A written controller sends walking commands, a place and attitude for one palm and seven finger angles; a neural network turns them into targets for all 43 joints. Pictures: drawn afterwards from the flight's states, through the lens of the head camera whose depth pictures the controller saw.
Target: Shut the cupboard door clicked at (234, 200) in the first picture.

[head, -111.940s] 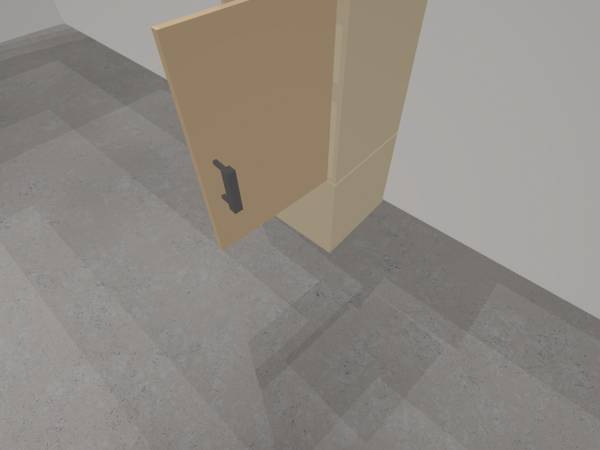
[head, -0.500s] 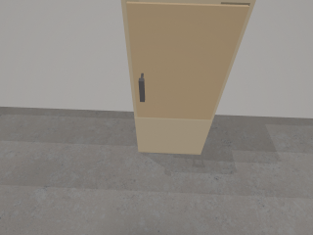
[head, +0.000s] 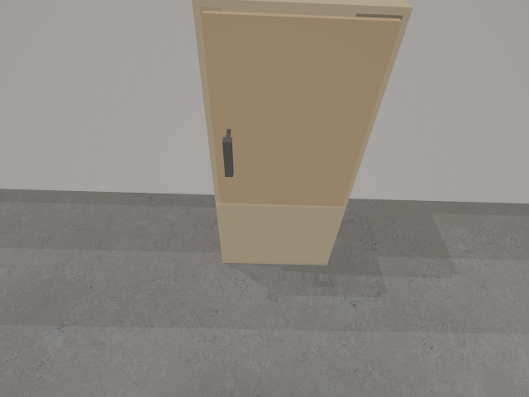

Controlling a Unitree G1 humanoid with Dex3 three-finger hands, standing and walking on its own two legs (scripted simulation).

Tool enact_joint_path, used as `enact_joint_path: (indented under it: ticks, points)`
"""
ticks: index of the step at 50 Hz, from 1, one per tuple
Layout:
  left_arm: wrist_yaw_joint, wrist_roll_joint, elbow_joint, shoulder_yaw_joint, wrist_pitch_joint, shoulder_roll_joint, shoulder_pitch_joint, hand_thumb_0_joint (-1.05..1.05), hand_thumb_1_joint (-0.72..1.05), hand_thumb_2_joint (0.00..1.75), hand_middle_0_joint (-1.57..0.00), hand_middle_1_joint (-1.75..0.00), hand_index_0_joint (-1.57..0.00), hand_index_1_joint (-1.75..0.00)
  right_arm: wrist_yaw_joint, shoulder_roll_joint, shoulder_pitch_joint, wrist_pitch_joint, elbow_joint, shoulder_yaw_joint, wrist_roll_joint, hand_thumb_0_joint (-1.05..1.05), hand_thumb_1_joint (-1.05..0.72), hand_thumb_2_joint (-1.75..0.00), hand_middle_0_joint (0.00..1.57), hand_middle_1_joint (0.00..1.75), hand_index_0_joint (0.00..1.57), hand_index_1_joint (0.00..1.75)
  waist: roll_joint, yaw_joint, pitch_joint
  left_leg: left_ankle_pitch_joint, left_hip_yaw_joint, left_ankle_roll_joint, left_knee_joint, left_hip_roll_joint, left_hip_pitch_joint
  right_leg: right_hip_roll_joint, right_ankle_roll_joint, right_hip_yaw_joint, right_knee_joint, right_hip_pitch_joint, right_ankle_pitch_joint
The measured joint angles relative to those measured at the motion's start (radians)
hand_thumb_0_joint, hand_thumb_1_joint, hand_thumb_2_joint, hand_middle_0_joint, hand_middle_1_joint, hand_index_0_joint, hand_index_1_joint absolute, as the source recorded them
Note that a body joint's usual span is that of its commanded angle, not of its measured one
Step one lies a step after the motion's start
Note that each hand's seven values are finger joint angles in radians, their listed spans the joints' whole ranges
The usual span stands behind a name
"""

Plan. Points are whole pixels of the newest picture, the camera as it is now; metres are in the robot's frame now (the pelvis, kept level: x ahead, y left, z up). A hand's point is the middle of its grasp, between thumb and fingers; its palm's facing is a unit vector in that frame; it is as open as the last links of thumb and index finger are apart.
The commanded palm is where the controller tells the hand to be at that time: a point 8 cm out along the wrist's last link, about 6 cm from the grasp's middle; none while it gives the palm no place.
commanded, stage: look to check the result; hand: left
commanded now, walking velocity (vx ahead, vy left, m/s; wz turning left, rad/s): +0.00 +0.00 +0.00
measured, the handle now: (228, 152) +0.75 +0.13 -0.10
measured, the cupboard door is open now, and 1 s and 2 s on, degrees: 0 0 0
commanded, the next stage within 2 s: stand and wait in 0.58 s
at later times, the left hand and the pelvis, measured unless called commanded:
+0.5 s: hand out of the picture -0.03 +0.14 -0.18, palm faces +0.06 -0.99 -0.15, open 7.4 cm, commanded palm none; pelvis +0.02 -0.01 +0.00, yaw +0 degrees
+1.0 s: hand out of the picture +0.01 +0.14 -0.18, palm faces +0.05 -0.98 -0.17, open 7.4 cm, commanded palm none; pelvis +0.04 -0.02 +0.00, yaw +0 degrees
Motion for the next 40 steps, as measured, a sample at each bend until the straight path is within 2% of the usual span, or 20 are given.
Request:
enact_joint_path:
  ticks: [17,40]
  points:
    - [0.010,-0.003,0.023,0.004,-0.003,0.010,0.031,0.00,0.91,0.90,-0.20,-0.30,-0.20,-0.30,-0.004,0.000,-0.046,-0.006,-0.005,0.002,0.004,0.01,-0.92,-0.89,0.20,0.30,0.20,0.30,0.009,0.011,0.022,-0.028,-0.004,-0.011,0.016,0.006,0.017,0.008,-0.008,-0.002,-0.014,0.031,-0.014]
    - [0.010,-0.005,0.008,0.001,-0.011,0.011,-0.022,0.00,0.91,0.90,-0.20,-0.30,-0.20,-0.30,-0.009,-0.024,-0.082,-0.018,0.001,0.010,0.005,0.01,-0.92,-0.89,0.20,0.30,0.20,0.30,-0.005,0.013,0.038,-0.060,-0.007,-0.024,0.015,0.011,0.047,0.014,-0.018,-0.003,-0.060,0.081,-0.024]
